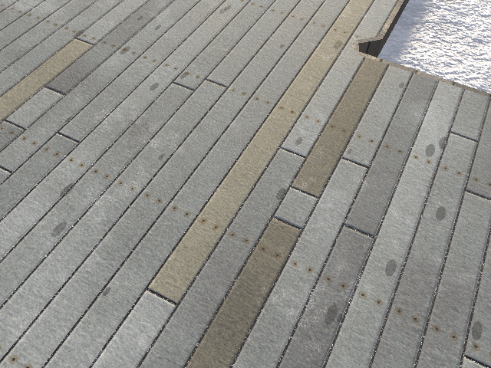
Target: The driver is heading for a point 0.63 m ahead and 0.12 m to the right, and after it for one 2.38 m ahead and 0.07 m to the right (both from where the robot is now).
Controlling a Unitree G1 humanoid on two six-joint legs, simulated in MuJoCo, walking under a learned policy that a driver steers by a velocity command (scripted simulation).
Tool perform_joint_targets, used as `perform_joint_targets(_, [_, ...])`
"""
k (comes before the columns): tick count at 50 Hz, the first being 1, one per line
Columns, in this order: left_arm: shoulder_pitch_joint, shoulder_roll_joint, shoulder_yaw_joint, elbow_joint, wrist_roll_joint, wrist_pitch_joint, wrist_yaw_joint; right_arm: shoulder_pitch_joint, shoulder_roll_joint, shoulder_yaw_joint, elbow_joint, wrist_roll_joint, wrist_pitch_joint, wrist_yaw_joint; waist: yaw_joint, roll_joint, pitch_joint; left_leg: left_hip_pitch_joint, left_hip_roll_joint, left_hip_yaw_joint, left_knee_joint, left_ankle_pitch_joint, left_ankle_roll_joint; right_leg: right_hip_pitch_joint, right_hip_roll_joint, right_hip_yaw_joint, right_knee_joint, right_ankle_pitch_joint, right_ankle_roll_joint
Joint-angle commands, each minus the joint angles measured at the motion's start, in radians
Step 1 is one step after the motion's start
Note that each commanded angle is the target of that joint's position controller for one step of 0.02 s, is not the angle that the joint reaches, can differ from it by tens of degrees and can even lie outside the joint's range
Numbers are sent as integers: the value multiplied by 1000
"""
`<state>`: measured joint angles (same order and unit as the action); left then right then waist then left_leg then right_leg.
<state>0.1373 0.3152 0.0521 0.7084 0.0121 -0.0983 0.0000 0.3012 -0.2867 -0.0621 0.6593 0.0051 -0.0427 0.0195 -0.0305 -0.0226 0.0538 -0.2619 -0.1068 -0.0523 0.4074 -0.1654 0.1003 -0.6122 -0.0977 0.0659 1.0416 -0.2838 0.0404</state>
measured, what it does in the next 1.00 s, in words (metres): walks ahead: right foot, then left foot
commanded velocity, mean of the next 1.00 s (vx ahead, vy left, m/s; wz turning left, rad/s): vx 0.50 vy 0.00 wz -0.11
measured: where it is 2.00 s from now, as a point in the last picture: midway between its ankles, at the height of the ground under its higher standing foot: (294, 176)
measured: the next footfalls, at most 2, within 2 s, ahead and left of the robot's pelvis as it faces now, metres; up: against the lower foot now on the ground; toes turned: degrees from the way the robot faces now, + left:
right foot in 0.26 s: +0.33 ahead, -0.14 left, +0.00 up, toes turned +10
left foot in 0.72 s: +0.53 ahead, +0.11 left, +0.00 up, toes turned -6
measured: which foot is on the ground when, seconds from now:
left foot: down 0.00-0.28, up 0.30-0.70, down 0.72-1.00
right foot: up 0.00-0.24, down 0.26-0.72, up 0.74-1.00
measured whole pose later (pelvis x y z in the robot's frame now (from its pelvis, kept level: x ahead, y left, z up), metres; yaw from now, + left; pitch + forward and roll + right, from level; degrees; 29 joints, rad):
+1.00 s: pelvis +0.52 +0.00 +0.00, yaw -12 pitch +1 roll +2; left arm 0.19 0.33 0.08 0.67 -0.02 -0.02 -0.01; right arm 0.32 -0.28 -0.07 0.79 -0.01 -0.09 0.00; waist -0.06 -0.05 0.02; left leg -0.07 -0.02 0.11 0.28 -0.22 0.02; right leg -0.68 -0.09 0.06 0.96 -0.16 0.02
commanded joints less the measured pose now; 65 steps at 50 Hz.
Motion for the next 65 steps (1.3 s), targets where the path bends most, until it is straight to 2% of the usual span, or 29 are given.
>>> perform_joint_targets(1, [-6,63,15,-55,8,4,3,-43,-170,-48,-69,5,-21,-23,29,66,-70,6,231,-231,-177,214,179,1,10,-7,-164,166,31])
perform_joint_targets(4, [-121,41,2,-78,-2,-3,-8,-2,-176,-51,-47,13,-13,-33,-18,92,-51,-22,194,-210,-163,102,134,74,60,-11,-386,340,34])
perform_joint_targets(9, [-172,82,15,-94,-17,-22,-32,66,-158,-46,-3,18,-5,-35,-39,122,-50,87,253,-308,-74,17,110,129,78,13,-522,331,0])
perform_joint_targets(12, [-70,103,33,-72,-14,-32,-30,59,-140,-41,6,12,3,-32,19,157,-65,127,244,-329,29,128,76,267,94,-30,-584,225,-59])
perform_joint_targets(13, [30,135,48,-54,-4,-36,-25,56,-104,-28,1,6,1,-29,66,139,-142,111,196,-276,173,206,44,419,51,-2,-579,227,-104])
perform_joint_targets(14, [169,203,63,-40,10,-38,-22,109,-57,-8,-15,-9,-4,-31,91,-11,-291,-46,115,-189,468,40,-3,694,-120,211,-547,246,-200])
perform_joint_targets(15, [263,250,82,17,-1,-23,-35,210,-37,1,-18,20,-15,-33,64,-326,-350,-370,-3,-84,765,-389,-77,912,-266,667,-704,-36,-351])
perform_joint_targets(16, [252,160,57,9,-34,-20,-42,152,-125,-13,-12,24,-21,-33,89,-199,-260,-500,57,-128,861,-396,-79,883,-262,743,-766,-253,-336])
perform_joint_targets(17, [193,116,42,-3,-34,-12,-39,30,-158,-22,-31,21,-24,-31,101,-105,-142,-536,103,-96,867,-301,-77,775,-225,610,-773,-225,-300])
perform_joint_targets(19, [132,97,31,-18,-16,2,-35,-77,-130,-18,-61,-9,-41,-30,77,-22,-46,-499,155,-56,765,-194,-80,595,-146,452,-796,-1,-288])
perform_joint_targets(22, [132,81,24,-16,-18,5,-22,-65,-82,-10,-64,-17,-50,-23,39,-81,-75,-390,171,-29,597,-165,-105,520,-78,339,-825,185,-287])
perform_joint_targets(26, [165,138,44,5,-34,19,1,-184,-34,14,-85,-15,-56,-17,68,-72,-57,-283,138,5,311,-11,-143,416,-43,244,-839,248,-278])
perform_joint_targets(31, [245,143,48,29,-44,42,11,-299,-65,6,-104,5,-72,-2,101,-73,-51,-152,92,-17,121,147,-149,401,-46,283,-790,181,-242])
perform_joint_targets(35, [229,110,43,19,-40,53,13,-181,-116,-26,-77,5,-82,-12,10,-87,-90,103,114,-16,14,94,-89,364,-6,318,-641,139,-178])
perform_joint_targets(36, [210,59,26,1,-30,48,10,-56,-160,-42,-62,-8,-82,-22,-55,-32,-180,296,231,-115,21,44,-36,278,46,258,-439,99,-141])
perform_joint_targets(37, [289,-18,3,-24,-30,37,11,56,-245,-63,-47,-21,-69,-29,-55,210,-313,588,452,-418,-10,-62,76,24,168,111,-120,-200,-79])
perform_joint_targets(38, [324,37,9,-41,-55,32,14,96,-229,-64,-13,-10,-56,-18,-44,340,-312,594,552,-702,-98,-326,155,-167,133,70,84,-322,-64])
perform_joint_targets(39, [263,110,30,-29,-59,37,16,51,-152,-45,-22,-4,-57,-16,-56,208,-181,488,500,-615,-129,-386,127,-213,83,92,170,-233,-57])
perform_joint_targets(42, [169,92,39,-44,-37,54,7,-67,-67,-17,-13,-17,-56,-13,-4,138,-36,250,381,-288,-182,-75,76,-152,11,61,130,-56,-40])
perform_joint_targets(47, [101,29,23,-89,-33,71,-10,-75,-106,-35,32,-12,-72,-17,15,109,-16,171,365,-74,-256,161,95,-128,-19,32,-4,84,-12])
perform_joint_targets(52, [-38,10,7,-129,-33,59,-40,-50,-156,-46,73,-3,-62,-24,-28,76,5,187,346,94,-260,235,65,-56,-2,-31,-279,306,-33])
perform_joint_targets(56, [-131,27,10,-179,-36,61,-60,0,-194,-57,109,17,-44,-25,-42,74,30,288,382,152,-221,304,35,-40,19,-76,-389,249,-80])
perform_joint_targets(58, [-120,44,19,-193,-28,64,-62,23,-216,-62,123,26,-32,-26,-17,90,-4,318,391,177,-123,582,23,62,73,-118,-418,143,-121])
perform_joint_targets(60, [100,104,59,-141,-26,67,-48,32,-216,-52,142,30,-21,-27,124,80,-130,247,360,218,153,797,-4,415,151,-147,-505,162,-182])
perform_joint_targets(61, [264,173,86,-102,-26,75,-29,40,-178,-30,132,11,-26,-29,199,23,-227,23,322,228,417,549,-39,729,61,-13,-488,212,-220])
perform_joint_targets(62, [273,284,94,-98,-22,69,-18,165,-35,20,94,-15,-42,-12,91,-241,-369,-381,143,185,817,-360,-103,1048,-259,535,-562,71,-394])
perform_joint_targets(63, [315,196,70,-114,-18,61,-20,92,-137,-1,124,22,-63,-4,178,-114,-487,-427,121,-33,948,-445,-92,1032,-318,698,-681,-3,-415])
perform_joint_targets(64, [272,161,55,-93,-9,50,-25,-23,-183,-18,82,60,-68,-1,180,-81,-312,-504,159,-36,964,-373,-82,912,-276,508,-700,73,-358])
perform_joint_targets(65, [213,139,48,-81,-13,42,-25,-57,-162,-11,71,53,-70,-6,137,-50,-209,-493,206,-24,889,-282,-78,767,-230,365,-713,155,-318])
